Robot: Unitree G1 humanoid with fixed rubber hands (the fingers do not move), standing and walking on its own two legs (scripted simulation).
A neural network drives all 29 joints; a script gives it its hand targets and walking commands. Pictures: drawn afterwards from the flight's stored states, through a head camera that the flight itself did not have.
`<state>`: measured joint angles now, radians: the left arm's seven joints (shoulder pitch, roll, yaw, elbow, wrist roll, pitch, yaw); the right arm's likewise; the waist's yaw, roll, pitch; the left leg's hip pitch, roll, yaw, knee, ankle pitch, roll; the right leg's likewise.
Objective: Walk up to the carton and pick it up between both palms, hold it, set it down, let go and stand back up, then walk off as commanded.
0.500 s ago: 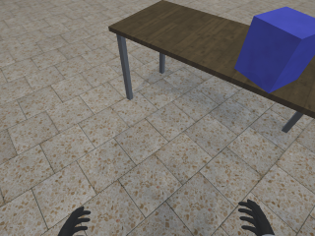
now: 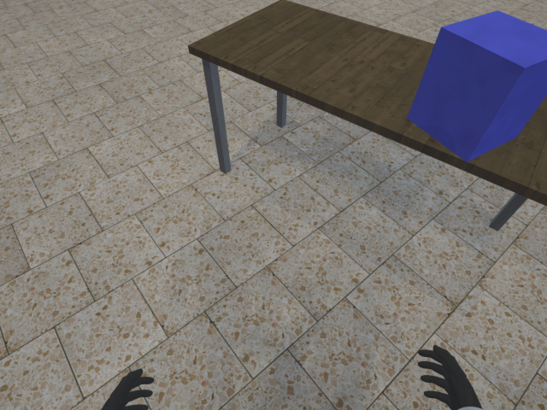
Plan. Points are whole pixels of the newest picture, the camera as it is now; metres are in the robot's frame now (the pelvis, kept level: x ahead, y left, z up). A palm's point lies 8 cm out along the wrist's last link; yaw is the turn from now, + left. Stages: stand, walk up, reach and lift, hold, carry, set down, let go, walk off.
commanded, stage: stand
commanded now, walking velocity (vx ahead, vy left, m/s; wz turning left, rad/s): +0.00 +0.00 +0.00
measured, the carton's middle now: (482, 86) +0.83 -0.49 +0.03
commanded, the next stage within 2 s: none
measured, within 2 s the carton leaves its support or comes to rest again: neither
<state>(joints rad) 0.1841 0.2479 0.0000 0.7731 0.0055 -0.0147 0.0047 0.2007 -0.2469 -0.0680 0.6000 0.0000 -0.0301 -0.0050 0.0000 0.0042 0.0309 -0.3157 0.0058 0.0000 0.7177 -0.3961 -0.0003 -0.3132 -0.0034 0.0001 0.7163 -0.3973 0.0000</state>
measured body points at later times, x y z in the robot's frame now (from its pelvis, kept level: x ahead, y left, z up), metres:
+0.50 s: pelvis +0.00 +0.00 +0.00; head +0.01 +0.00 +0.45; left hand +0.12 +0.25 -0.12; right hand +0.16 -0.26 -0.08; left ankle -0.01 +0.12 -0.72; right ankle -0.01 -0.12 -0.72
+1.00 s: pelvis -0.01 +0.00 +0.00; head +0.00 +0.00 +0.45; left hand +0.12 +0.26 -0.12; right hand +0.16 -0.26 -0.08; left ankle -0.01 +0.12 -0.72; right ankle -0.01 -0.12 -0.72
